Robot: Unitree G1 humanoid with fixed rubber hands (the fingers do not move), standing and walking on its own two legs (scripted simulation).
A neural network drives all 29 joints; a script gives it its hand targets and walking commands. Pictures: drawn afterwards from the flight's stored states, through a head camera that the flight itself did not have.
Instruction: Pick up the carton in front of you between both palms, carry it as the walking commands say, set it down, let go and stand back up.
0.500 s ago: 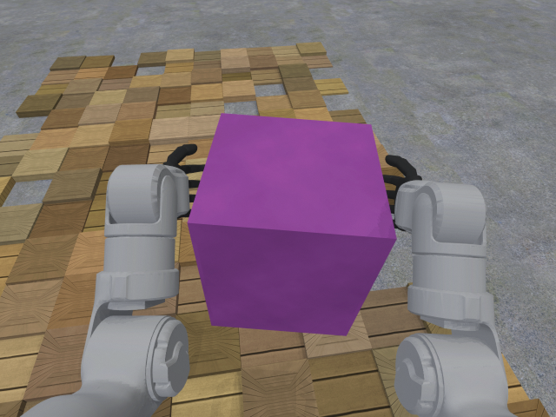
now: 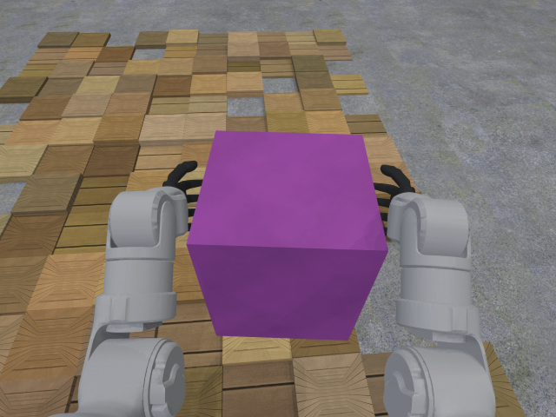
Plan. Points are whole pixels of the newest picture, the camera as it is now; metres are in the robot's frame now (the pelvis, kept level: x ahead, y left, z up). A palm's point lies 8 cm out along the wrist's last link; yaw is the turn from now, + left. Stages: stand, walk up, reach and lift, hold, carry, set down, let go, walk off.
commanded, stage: carry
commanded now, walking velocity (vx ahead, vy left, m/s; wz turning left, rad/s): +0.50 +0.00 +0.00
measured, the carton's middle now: (285, 240) +0.38 +0.01 +0.05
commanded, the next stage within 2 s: none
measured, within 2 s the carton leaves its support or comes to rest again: neither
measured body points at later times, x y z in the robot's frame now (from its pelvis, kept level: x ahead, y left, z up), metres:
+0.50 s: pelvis +0.29 -0.07 +0.02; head +0.34 -0.08 +0.47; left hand +0.66 +0.08 +0.15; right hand +0.68 -0.22 +0.15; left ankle +0.22 +0.05 -0.64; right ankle +0.33 -0.14 -0.71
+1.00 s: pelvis +0.59 -0.03 +0.01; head +0.62 -0.02 +0.46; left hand +0.98 +0.09 +0.14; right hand +0.96 -0.21 +0.14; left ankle +0.65 +0.02 -0.72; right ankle +0.49 -0.15 -0.61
